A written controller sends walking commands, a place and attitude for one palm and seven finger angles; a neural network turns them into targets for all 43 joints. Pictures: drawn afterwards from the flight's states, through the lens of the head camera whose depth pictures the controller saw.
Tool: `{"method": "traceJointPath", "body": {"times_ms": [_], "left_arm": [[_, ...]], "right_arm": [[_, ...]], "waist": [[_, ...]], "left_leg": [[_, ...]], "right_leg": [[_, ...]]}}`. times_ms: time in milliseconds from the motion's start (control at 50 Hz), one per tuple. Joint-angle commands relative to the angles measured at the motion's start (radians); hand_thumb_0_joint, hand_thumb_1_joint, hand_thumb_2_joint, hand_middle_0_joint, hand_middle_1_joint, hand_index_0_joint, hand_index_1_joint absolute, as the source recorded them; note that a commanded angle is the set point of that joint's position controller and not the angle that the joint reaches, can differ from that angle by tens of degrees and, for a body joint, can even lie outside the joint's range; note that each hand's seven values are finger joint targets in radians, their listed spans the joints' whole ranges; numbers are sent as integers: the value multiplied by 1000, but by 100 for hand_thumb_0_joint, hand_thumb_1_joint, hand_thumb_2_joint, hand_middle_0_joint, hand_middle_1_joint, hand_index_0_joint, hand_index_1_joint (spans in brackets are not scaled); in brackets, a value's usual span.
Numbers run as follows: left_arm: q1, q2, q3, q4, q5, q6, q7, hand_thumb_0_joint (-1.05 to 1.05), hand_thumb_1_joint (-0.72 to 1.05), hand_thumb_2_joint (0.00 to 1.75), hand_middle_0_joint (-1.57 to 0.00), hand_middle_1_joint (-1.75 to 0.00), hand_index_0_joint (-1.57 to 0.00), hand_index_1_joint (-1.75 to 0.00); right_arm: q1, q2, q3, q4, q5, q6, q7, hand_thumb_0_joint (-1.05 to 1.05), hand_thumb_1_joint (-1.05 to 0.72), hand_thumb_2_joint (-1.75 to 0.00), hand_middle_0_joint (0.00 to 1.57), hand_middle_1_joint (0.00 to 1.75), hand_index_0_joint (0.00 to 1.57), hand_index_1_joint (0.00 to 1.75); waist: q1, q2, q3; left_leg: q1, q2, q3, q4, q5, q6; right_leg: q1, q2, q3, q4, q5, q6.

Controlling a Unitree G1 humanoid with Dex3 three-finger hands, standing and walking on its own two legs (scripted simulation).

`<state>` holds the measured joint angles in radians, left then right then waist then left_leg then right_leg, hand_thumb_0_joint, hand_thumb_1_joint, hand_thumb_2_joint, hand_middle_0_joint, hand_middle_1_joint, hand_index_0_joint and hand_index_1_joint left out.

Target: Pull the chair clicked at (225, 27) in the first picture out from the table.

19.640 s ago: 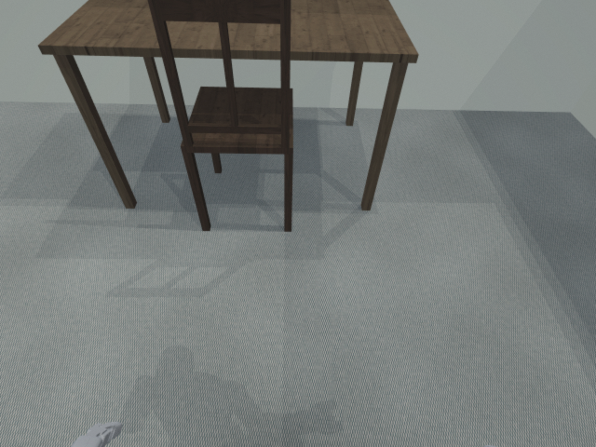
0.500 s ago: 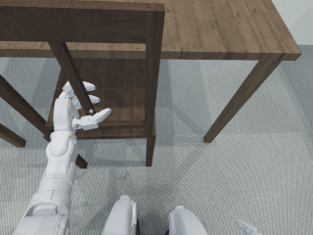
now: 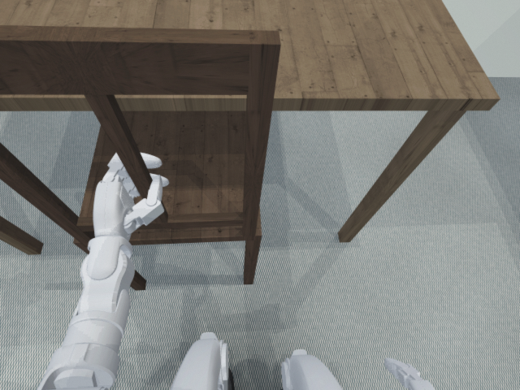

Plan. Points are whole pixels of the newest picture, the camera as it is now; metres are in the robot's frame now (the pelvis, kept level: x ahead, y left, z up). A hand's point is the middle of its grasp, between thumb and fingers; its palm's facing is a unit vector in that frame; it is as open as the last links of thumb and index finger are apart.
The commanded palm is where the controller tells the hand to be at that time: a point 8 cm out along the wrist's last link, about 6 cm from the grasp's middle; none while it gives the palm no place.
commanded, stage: hook a spindle and tug to test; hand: left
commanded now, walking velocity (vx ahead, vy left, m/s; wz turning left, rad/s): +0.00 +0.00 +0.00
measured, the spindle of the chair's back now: (139, 173) +0.42 +0.19 +0.05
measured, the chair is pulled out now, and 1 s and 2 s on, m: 0.00 0.08 0.15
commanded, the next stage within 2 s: step backward, pulling the chair out in 0.30 s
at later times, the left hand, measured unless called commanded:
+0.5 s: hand (157, 216) +0.36 +0.16 +0.03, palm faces +0.07 -0.99 -0.11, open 5.7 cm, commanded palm +0.34 +0.21 +0.02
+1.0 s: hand (162, 236) +0.32 +0.14 +0.04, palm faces +0.04 -0.99 -0.12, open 5.2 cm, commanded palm +0.29 +0.19 +0.04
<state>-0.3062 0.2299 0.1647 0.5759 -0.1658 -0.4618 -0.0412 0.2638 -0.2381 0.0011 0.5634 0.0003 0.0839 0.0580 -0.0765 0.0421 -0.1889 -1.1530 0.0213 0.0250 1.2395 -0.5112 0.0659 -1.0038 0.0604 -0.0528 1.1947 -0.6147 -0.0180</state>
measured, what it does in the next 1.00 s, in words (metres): rises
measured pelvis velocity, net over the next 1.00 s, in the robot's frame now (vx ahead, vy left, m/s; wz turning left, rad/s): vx -0.01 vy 0.00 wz -0.01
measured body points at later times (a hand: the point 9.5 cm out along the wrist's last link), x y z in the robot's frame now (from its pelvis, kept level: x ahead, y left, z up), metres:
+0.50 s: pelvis +0.01 +0.00 +0.03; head +0.12 +0.01 +0.46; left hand +0.35 +0.21 +0.04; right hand +0.15 -0.24 -0.09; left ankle +0.03 +0.08 -0.63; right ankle -0.03 -0.12 -0.63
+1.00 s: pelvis -0.01 +0.00 +0.10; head +0.08 +0.00 +0.54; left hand +0.32 +0.20 +0.05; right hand +0.09 -0.26 -0.02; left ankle +0.03 +0.08 -0.63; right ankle -0.03 -0.11 -0.63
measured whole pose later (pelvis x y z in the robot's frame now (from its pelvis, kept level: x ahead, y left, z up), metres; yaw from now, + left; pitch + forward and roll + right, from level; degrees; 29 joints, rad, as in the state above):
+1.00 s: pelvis -0.01 +0.00 +0.10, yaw -1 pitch +8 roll -2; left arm -0.24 0.19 0.06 0.73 -0.11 -0.21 0.07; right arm 0.23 -0.24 0.01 0.57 0.04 0.18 -0.08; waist -0.08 0.05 0.06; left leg -0.49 0.02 0.07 0.58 -0.22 0.06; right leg -0.36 0.06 -0.01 0.50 -0.28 -0.01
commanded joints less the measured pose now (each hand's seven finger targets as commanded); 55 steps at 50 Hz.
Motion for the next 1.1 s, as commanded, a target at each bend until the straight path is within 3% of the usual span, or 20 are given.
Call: {"method": "traceJointPath", "body": {"times_ms": [0, 100, 260, 380, 400, 420, 460, 480, 520, 560, 600, 640, 700, 760, 800, 860, 920, 960, 1040, 1080], "left_arm": [[-73, 64, -39, -265, 18, -87, -29, 0, 90, 90, -50, -145, -50, -145], [8, 57, -42, -294, 14, -79, -26, 0, 90, 90, -50, -145, -50, -145], [102, 37, -67, -389, 16, -79, -18, 0, 90, 90, -50, -145, -50, -145], [61, -16, -139, -449, 28, -80, -7, 0, 90, 90, -50, -145, -50, -145], [-232, 415, 116, -601, 116, 34, 100, 0, 90, 90, -50, -145, -50, -145], [-222, 292, 36, -588, 121, 98, 138, 0, 90, 90, -50, -145, -50, -145], [-106, 208, -15, -461, 122, 177, 164, 0, 90, 90, -50, -145, -50, -145], [-23, 148, -72, -306, 124, 231, 153, 0, 90, 90, -50, -145, -50, -145], [-44, 94, -126, -158, 128, 281, 155, 0, 90, 90, -50, -145, -50, -145], [-121, 115, -116, -82, 137, 285, 162, 0, 90, 90, -50, -145, -50, -145], [-153, 108, -123, -13, 134, 278, 153, 0, 90, 90, -50, -145, -50, -145], [-187, 135, -102, 14, 134, 256, 146, 0, 90, 90, -50, -145, -50, -145], [-156, 96, -122, 75, 123, 243, 131, 0, 90, 90, -50, -145, -50, -145], [-108, 95, -116, 77, 118, 233, 122, 0, 90, 90, -50, -145, -50, -145], [-79, 100, -110, 53, 112, 224, 117, 0, 90, 90, -50, -145, -50, -145], [-1, 119, -87, 15, 109, 221, 114, 0, 90, 90, -50, -145, -50, -145], [1, 105, -103, -28, 102, 218, 112, 0, 90, 90, -50, -145, -50, -145], [-14, 115, -104, -24, 105, 221, 120, 0, 90, 90, -50, -145, -50, -145], [-92, 153, -99, -18, 123, 223, 135, 0, 90, 90, -50, -145, -50, -145], [-121, 121, -133, 6, 121, 229, 135, 0, 90, 90, -50, -145, -50, -145]], "right_arm": [[54, -158, -69, -110, -2, -23, -3, 0, -90, -90, 20, 30, 20, 30], [47, -155, -69, -122, -1, -21, -3, 0, -90, -90, 20, 30, 20, 30], [37, -147, -70, -137, -2, -25, -2, 0, -90, -90, 20, 30, 20, 30], [25, -139, -70, -142, -4, -30, -4, 0, -90, -90, 20, 30, 20, 30], [77, -160, -65, -189, 40, 37, -52, 0, -90, -90, 20, 30, 20, 30], [75, -130, -59, -205, 47, 43, -83, 0, -90, -90, 20, 30, 20, 30], [59, -126, -36, -193, 48, 51, -111, 0, -90, -90, 20, 30, 20, 30], [17, -126, -27, -174, 49, 70, -119, 0, -90, -90, 20, 30, 20, 30], [40, -134, -21, -139, 57, 91, -136, 0, -90, -90, 20, 30, 20, 30], [51, -143, -21, -114, 55, 98, -149, 0, -90, -90, 20, 30, 20, 30], [47, -146, -21, -102, 54, 103, -155, 0, -90, -90, 20, 30, 20, 30], [40, -153, -29, -95, 49, 102, -162, 0, -90, -90, 20, 30, 20, 30], [18, -136, -32, -85, 35, 102, -153, 0, -90, -90, 20, 30, 20, 30], [-8, -134, -35, -90, 26, 93, -144, 0, -90, -90, 20, 30, 20, 30], [-23, -133, -35, -94, 21, 85, -139, 0, -90, -90, 20, 30, 20, 30], [-30, -138, -37, -104, 22, 78, -135, 0, -90, -90, 20, 30, 20, 30], [-36, -139, -46, -114, 37, 68, -146, 0, -90, -90, 20, 30, 20, 30], [-33, -144, -49, -106, 40, 63, -156, 0, -90, -90, 20, 30, 20, 30], [-31, -153, -50, -79, 36, 55, -166, 0, -90, -90, 20, 30, 20, 30], [-33, -143, -43, -73, 38, 53, -165, 0, -90, -90, 20, 30, 20, 30]], "waist": [[12, 53, -425], [15, 17, -401], [28, 55, -425], [5, 43, -411], [45, 139, -668], [20, 177, -595], [13, 147, -489], [17, 115, -325], [3, -18, -219], [0, -55, -220], [5, -30, -214], [15, 66, -214], [21, 158, -184], [38, 207, -164], [45, 213, -157], [50, 156, -181], [36, 26, -204], [28, 13, -202], [22, 85, -180], [20, 86, -161]], "left_leg": [[569, 11, -113, -126, 532, -53], [547, 9, -107, -128, 536, -51], [592, 18, -112, -126, 632, -56], [597, 17, -119, -124, 604, -53], [897, 18, -95, -324, 556, -40], [947, -6, -86, -351, 588, -35], [892, 9, -100, -377, 646, -22], [763, 35, -138, -452, 523, -28], [725, 47, -131, -470, 558, -1], [793, 50, -103, -487, 688, 1], [843, 64, -100, -523, 792, -1], [925, 88, -125, -560, 900, -4], [1037, 141, -196, -625, 990, 8], [1074, 166, -222, -678, 963, 13], [1073, 171, -220, -699, 936, 15], [1056, 162, -189, -680, 968, 4], [993, 135, -130, -672, 821, -20], [979, 127, -105, -682, 761, -32], [1023, 125, -104, -706, 757, -24], [1018, 123, -112, -719, 716, -22]], "right_leg": [[28, 2, 0, -121, 445, -18], [56, 2, 2, -126, 470, -16], [62, -1, 2, -114, 506, -14], [46, -2, -1, -118, 484, -12], [445, -68, 86, -283, 590, -18], [452, -66, 77, -342, 686, -13], [428, -74, 81, -362, 739, 7], [405, -79, 60, -391, 566, 3], [471, -85, 74, -456, 649, 32], [538, -100, 86, -512, 824, 57], [596, -112, 88, -539, 905, 64], [595, -111, 79, -543, 827, 48], [537, -83, 66, -549, 503, 25], [560, -73, 64, -587, 372, 11], [588, -75, 66, -616, 386, 9], [686, -89, 80, -675, 596, 6], [790, -126, 103, -715, 829, 0], [814, -155, 124, -712, 900, -3], [759, -145, 119, -722, 812, 19], [742, -138, 111, -725, 739, 20]]}}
